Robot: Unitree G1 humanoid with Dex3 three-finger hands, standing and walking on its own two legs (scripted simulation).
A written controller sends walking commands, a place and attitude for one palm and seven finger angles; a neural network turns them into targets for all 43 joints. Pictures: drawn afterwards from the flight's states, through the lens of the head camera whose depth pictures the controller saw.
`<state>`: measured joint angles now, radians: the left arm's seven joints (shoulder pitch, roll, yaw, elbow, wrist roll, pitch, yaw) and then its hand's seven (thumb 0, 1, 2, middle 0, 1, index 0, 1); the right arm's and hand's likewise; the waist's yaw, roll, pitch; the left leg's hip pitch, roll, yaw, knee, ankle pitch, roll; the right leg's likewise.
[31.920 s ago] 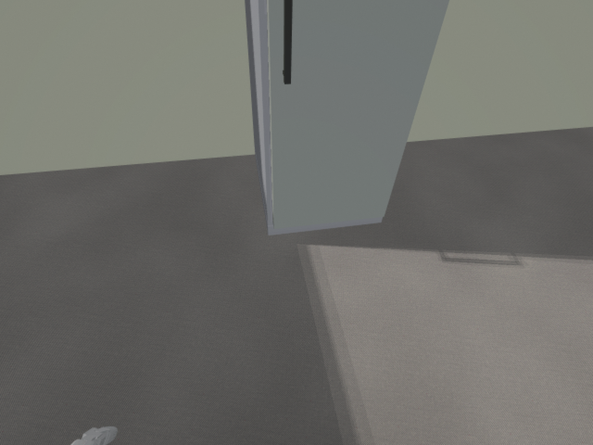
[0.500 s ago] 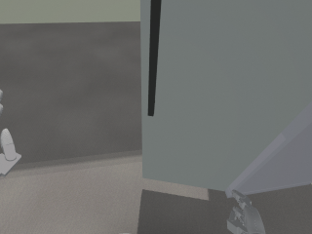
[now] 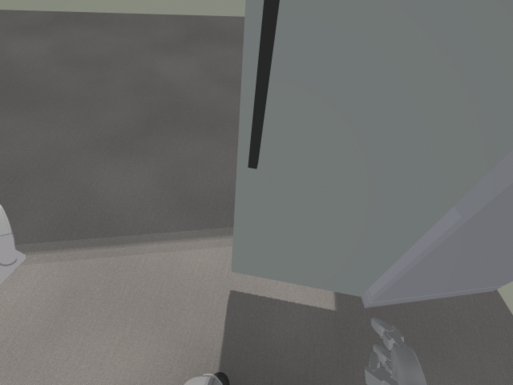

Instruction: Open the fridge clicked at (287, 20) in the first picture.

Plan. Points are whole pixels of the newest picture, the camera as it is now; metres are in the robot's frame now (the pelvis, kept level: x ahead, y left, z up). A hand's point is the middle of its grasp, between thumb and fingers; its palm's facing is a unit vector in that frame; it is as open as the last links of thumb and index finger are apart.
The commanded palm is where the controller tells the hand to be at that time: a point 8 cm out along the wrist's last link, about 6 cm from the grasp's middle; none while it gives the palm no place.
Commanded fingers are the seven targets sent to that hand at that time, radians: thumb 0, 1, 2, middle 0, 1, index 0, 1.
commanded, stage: step back with the hand held close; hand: left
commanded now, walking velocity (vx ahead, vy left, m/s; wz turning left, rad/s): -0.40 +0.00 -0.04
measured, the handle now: (264, 75) +0.53 +0.06 +0.19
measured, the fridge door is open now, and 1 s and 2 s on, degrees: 72 72 72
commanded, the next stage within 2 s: stop stepping back and stand still in 0.34 s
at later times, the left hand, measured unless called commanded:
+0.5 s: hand out of the picture +0.10 +0.30 +0.15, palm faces +0.38 -0.84 -0.39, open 7.4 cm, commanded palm +0.02 +0.33 +0.18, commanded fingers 0.00 0.90 0.90 -0.20 -0.30 -0.20 -0.30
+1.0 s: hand out of the picture +0.00 +0.33 +0.15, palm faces +0.50 -0.82 -0.27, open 7.4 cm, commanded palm -0.06 +0.36 +0.18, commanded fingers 0.00 0.90 0.90 -0.20 -0.30 -0.20 -0.30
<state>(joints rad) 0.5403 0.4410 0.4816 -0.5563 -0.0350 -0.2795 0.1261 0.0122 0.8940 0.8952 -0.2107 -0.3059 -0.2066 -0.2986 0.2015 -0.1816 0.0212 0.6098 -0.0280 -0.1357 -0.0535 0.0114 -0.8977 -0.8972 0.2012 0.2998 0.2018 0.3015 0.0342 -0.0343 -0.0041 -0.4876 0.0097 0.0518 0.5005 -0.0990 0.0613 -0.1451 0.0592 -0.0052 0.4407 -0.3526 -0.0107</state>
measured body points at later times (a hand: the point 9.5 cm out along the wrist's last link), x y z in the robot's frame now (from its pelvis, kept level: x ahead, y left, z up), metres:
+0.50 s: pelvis -0.13 +0.03 +0.00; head -0.08 +0.08 +0.45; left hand +0.07 +0.34 +0.17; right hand +0.05 -0.22 -0.06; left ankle -0.05 +0.10 -0.73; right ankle -0.13 -0.11 -0.70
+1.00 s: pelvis -0.20 +0.06 -0.01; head -0.23 +0.09 +0.44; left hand -0.03 +0.37 +0.16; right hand -0.07 -0.21 -0.07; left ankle -0.18 +0.19 -0.73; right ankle -0.29 -0.05 -0.73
